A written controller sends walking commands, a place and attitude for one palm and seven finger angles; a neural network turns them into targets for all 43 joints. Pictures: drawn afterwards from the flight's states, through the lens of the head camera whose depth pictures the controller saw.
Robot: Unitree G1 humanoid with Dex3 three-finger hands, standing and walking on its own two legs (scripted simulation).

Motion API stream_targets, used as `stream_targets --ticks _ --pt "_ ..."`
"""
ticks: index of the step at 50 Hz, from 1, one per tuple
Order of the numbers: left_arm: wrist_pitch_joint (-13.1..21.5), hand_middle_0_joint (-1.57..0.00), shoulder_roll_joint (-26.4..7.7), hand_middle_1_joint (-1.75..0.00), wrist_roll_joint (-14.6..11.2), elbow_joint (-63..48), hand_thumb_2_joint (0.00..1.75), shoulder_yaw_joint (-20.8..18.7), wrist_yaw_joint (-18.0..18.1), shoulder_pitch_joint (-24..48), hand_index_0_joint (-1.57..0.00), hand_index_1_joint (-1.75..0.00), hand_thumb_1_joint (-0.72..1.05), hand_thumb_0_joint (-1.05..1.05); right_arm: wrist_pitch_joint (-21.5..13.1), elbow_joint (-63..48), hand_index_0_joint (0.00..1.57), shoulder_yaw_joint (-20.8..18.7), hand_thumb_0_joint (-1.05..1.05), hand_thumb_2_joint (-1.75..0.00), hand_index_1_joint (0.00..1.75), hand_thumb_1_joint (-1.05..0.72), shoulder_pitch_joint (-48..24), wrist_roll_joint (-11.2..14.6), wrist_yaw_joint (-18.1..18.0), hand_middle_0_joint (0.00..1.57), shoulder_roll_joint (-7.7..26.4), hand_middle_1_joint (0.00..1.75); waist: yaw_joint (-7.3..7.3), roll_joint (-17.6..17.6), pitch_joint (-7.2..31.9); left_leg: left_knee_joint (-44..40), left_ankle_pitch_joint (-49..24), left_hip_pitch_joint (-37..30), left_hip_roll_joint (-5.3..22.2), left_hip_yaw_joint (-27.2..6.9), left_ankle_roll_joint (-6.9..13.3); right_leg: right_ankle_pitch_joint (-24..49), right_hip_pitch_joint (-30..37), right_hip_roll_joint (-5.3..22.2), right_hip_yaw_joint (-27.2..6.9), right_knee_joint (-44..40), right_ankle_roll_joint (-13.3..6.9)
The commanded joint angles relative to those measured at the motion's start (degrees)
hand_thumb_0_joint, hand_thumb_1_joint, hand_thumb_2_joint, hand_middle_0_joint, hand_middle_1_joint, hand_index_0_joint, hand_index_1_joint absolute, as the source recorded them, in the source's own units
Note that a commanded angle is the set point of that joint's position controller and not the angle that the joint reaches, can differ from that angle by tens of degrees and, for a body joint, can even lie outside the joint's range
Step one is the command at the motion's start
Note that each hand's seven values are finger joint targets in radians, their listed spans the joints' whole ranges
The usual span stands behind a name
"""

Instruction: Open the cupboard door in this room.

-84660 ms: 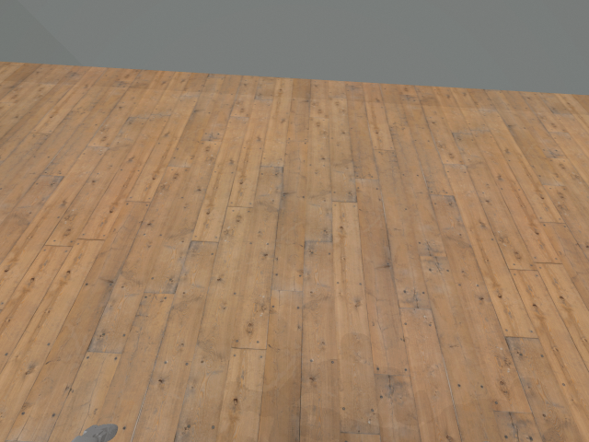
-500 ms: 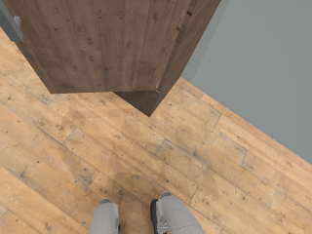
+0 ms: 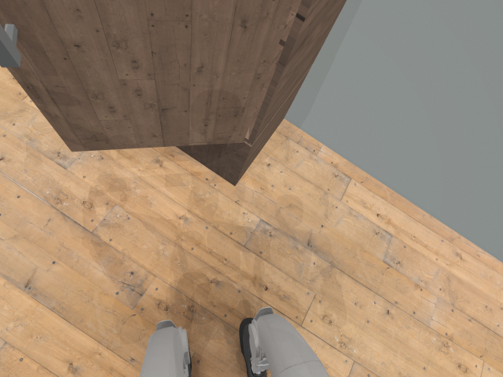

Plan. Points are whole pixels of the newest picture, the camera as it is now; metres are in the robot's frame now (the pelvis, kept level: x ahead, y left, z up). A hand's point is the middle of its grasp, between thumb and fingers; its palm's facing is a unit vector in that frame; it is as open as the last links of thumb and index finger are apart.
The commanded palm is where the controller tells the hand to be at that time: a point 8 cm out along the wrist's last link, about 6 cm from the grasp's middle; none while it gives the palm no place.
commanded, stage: move the hooked fingers beside the handle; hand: left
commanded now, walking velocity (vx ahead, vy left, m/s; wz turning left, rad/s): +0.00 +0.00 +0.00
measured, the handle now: out of the picture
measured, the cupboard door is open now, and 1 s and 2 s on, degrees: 42 42 42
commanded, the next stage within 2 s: slide the fingers in behind the handle in 0.28 s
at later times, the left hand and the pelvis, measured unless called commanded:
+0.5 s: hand out of the picture +0.53 +0.31 +0.09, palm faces +0.04 -1.00 +0.00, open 14.0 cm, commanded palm +0.52 +0.33 +0.09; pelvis +0.00 +0.00 +0.00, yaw +1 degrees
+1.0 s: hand out of the picture +0.52 +0.28 +0.10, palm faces +0.04 -1.00 +0.00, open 14.0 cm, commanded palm +0.51 +0.31 +0.09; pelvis +0.00 -0.01 +0.01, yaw +1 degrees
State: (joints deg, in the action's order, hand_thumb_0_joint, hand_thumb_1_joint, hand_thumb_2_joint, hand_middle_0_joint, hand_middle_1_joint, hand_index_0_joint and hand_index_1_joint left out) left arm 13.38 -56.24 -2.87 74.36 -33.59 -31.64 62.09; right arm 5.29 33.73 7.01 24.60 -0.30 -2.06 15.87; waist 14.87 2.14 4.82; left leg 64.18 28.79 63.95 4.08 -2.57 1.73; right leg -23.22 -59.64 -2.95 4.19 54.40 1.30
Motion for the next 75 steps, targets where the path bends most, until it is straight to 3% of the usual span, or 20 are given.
stream_targets --ticks 1,4,7,12,15,16,20,24,28,31,34,39,41,45,47,50,61,65,67,75 --pt "3.2 -0.30 -19.0 -1.20 -1.8 -11.3 0.30 -1.5 -0.3 19.6 -0.30 -1.20 -0.50 0.00 0.1 -1.2 0.20 -5.0 0.00 -0.90 0.30 -0.90 12.2 0.1 -1.3 0.20 13.3 0.30 -1.15 16.0 29.8 -5.8 -34.6 -30.8 -0.7 -2.8 -0.6 18.3 9.7 -2.2 0.5 -3.5 -1.4" --pt "3.9 -0.30 -18.7 -1.20 -2.1 -11.4 0.30 -1.9 -0.5 18.4 -0.30 -1.20 -0.50 0.00 0.2 -1.4 0.20 -5.2 0.00 -0.90 0.30 -0.90 12.3 0.1 -1.2 0.20 13.4 0.30 -1.71 17.0 30.1 -5.8 -37.5 -33.5 -0.6 -3.4 -1.1 17.9 8.3 -2.3 0.8 -3.4 -1.7" --pt "4.3 -0.30 -15.5 -1.20 -2.7 -11.3 0.30 0.8 -0.9 20.8 -0.30 -1.20 -0.50 0.00 0.1 -1.1 0.20 -5.0 0.00 -0.90 0.30 -0.90 12.0 0.2 -1.2 0.20 13.1 0.30 -0.47 16.8 27.4 -5.8 -35.6 -32.9 -0.6 -3.5 -0.9 16.6 6.3 -2.3 0.8 -3.5 -1.8" --pt "4.7 -0.30 -14.1 -1.20 -2.6 -12.1 0.30 2.2 -0.7 23.0 -0.30 -1.20 -0.50 0.00 -0.1 -0.8 0.20 -5.1 0.00 -0.90 0.30 -0.90 11.9 0.0 -1.5 0.20 13.2 0.30 -0.24 18.6 28.6 -5.7 -36.0 -35.2 -0.4 -4.3 -1.4 14.6 3.7 -1.9 0.9 -3.2 -1.9" --pt "5.2 -0.30 -15.6 -1.20 -2.4 -14.1 0.30 0.5 0.2 22.8 -0.30 -1.20 -0.50 0.00 -0.1 -0.6 0.20 -5.4 0.00 -0.90 0.30 -0.90 12.1 -0.3 -1.5 0.20 13.4 0.30 -1.00 19.5 31.7 -5.7 -39.1 -38.2 -0.1 -5.1 -2.2 15.0 3.8 -1.7 1.1 -3.1 -1.9" --pt "4.7 -0.30 -13.4 -1.20 -2.6 -12.6 0.30 1.9 0.3 22.7 -0.30 -1.20 -0.50 0.00 -0.2 -0.6 0.20 -5.3 0.00 -0.90 0.30 -0.90 11.7 -0.1 -1.4 0.20 13.1 0.30 -0.47 18.4 30.5 -5.6 -37.6 -37.2 -0.3 -4.9 -2.0 14.7 3.5 -1.8 1.1 -3.3 -1.8" --pt "4.2 -0.30 -13.9 -1.20 -1.9 -11.7 0.30 2.2 1.2 23.8 -0.30 -1.20 -0.50 0.00 -0.5 -0.6 0.20 -5.0 0.00 -0.90 0.30 -0.90 11.4 -0.1 -1.6 0.20 13.1 0.30 -0.33 17.7 29.1 -6.0 -33.2 -34.5 -0.5 -4.4 -1.5 13.6 4.3 -1.7 0.9 -3.5 -1.7" --pt "5.0 -0.30 -14.9 -1.20 -1.6 -14.3 0.30 1.2 2.3 24.2 -0.30 -1.20 -0.50 0.00 -0.8 -0.7 0.20 -5.1 0.00 -0.90 0.30 -0.90 11.7 -0.3 -1.5 0.20 13.0 0.30 -1.13 19.7 32.2 -6.2 -35.1 -36.4 -0.4 -4.6 -1.8 14.6 5.6 -1.6 0.7 -3.2 -2.0" --pt "4.7 -0.30 -13.5 -1.20 -2.2 -14.0 0.30 0.9 2.5 22.1 -0.30 -1.20 -0.50 0.00 -0.7 -0.7 0.20 -5.4 0.00 -0.90 0.30 -0.90 12.0 -0.3 -1.0 0.20 12.8 0.30 -1.23 18.4 33.0 -6.1 -36.9 -36.1 -0.5 -4.2 -1.7 16.9 7.2 -1.8 0.7 -3.2 -1.9" --pt "3.7 -0.30 -12.3 -1.20 -2.0 -12.0 0.30 2.0 2.9 21.1 -0.30 -1.20 -0.50 0.00 -0.6 -1.0 0.20 -5.3 0.00 -0.90 0.30 -0.90 11.6 -0.1 -0.9 0.20 12.7 0.30 -0.94 15.3 28.8 -6.7 -31.5 -31.4 -0.9 -3.2 -0.9 15.9 8.7 -1.8 0.4 -3.9 -1.7" --pt "4.6 -0.30 -14.7 -1.20 -1.9 -12.6 0.30 -0.1 3.6 21.3 -0.30 -1.20 -0.50 0.00 -0.7 -0.9 0.20 -5.4 0.00 -0.90 0.30 -0.90 12.0 -0.2 -1.1 0.20 12.7 0.30 -1.22 14.0 30.4 -6.7 -31.3 -30.4 -1.0 -2.9 -0.6 17.3 11.1 -1.7 0.1 -3.7 -1.7" --pt "5.7 -0.30 -11.8 -1.20 -2.4 -14.1 0.30 0.9 3.9 19.6 -0.30 -1.20 -0.50 0.00 -0.8 -0.7 0.20 -5.9 0.00 -0.90 0.30 -0.90 12.2 -0.2 -0.5 0.20 12.5 0.30 -1.72 15.7 31.6 -6.7 -33.3 -32.6 -1.0 -2.7 -0.8 18.4 10.9 -1.8 -0.1 -3.7 -1.8" --pt "5.1 -0.30 -11.2 -1.20 -2.7 -12.4 0.30 1.2 3.7 18.4 -0.30 -1.20 -0.50 0.00 -0.6 -0.8 0.20 -5.9 0.00 -0.90 0.30 -0.90 12.0 -0.1 -0.5 0.20 12.4 0.30 -1.58 12.9 29.7 -6.9 -31.1 -29.6 -1.3 -2.1 -0.4 18.7 12.7 -1.8 -0.3 -4.0 -1.6" --pt "5.7 -0.30 -8.8 -1.20 -2.8 -15.0 0.30 2.3 4.3 18.5 -0.30 -1.20 -0.50 0.00 -0.6 -0.7 0.20 -6.3 0.00 -0.90 0.30 -0.90 12.0 -0.2 -0.3 0.20 12.3 0.30 -1.85 15.3 30.7 -7.4 -32.4 -33.2 -1.2 -2.5 -0.8 17.8 10.9 -1.7 -0.1 -4.2 -1.8" --pt "6.2 -0.30 -10.2 -1.20 -3.2 -15.2 0.30 0.9 4.8 19.4 -0.30 -1.20 -0.50 0.00 -0.6 -0.3 0.20 -6.4 0.00 -0.90 0.30 -0.90 12.3 -0.2 -0.4 0.20 12.4 0.30 -1.58 13.4 30.2 -7.4 -32.0 -32.2 -1.2 -2.5 -0.5 18.4 12.1 -1.7 -0.4 -4.4 -1.9" --pt "6.4 -0.30 -7.1 -1.20 -3.3 -16.1 0.30 2.9 5.2 19.0 -0.30 -1.20 -0.50 0.00 -0.8 -0.1 0.20 -6.5 0.00 -0.90 0.30 -0.90 11.8 -0.3 -0.2 0.20 12.1 0.30 -2.01 15.7 30.2 -7.8 -32.3 -33.8 -1.2 -2.4 -0.9 18.0 11.4 -1.6 -0.3 -4.5 -1.9" --pt "7.5 -0.30 0.9 -1.20 -4.0 -15.3 0.30 8.1 6.5 21.5 -0.30 -1.20 -0.50 0.00 -1.7 1.3 0.20 -6.9 0.00 -0.90 0.30 -0.90 11.0 -0.4 -0.2 0.20 11.8 0.30 -0.21 13.7 28.3 -8.3 -30.0 -35.3 -1.3 -3.0 -0.9 15.7 9.1 -1.4 -0.2 -5.4 -2.0" --pt "8.0 -0.30 0.8 -1.20 -4.1 -16.3 0.30 7.7 6.6 22.1 -0.30 -1.20 -0.50 0.00 -1.9 2.0 0.20 -7.1 0.00 -0.90 0.30 -0.90 11.4 -0.6 -0.2 0.20 11.8 0.30 -0.80 14.6 30.6 -8.2 -32.6 -36.9 -1.2 -3.5 -1.3 17.1 9.8 -1.3 -0.1 -4.9 -2.2" --pt "8.2 -0.30 5.0 -1.20 -4.7 -17.7 0.30 10.1 6.6 21.6 -0.30 -1.20 -0.50 0.00 -2.0 1.9 0.20 -7.4 0.00 -0.90 0.30 -0.90 11.5 -0.8 0.1 0.20 11.3 0.30 -0.56 15.8 30.8 -8.0 -35.5 -39.1 -1.2 -3.6 -1.4 18.0 8.8 -1.4 0.0 -5.0 -2.4" --pt "8.1 -0.30 10.7 -1.20 -4.6 -17.7 0.30 13.9 8.4 24.2 -0.30 -1.20 -0.50 0.00 -2.5 3.8 0.20 -7.8 0.00 -0.90 0.30 -0.90 11.4 -1.1 0.3 0.20 11.1 0.30 0.55 14.3 29.3 -8.4 -34.3 -40.5 -1.0 -4.7 -1.9 15.7 6.2 -1.2 0.6 -5.5 -2.4"
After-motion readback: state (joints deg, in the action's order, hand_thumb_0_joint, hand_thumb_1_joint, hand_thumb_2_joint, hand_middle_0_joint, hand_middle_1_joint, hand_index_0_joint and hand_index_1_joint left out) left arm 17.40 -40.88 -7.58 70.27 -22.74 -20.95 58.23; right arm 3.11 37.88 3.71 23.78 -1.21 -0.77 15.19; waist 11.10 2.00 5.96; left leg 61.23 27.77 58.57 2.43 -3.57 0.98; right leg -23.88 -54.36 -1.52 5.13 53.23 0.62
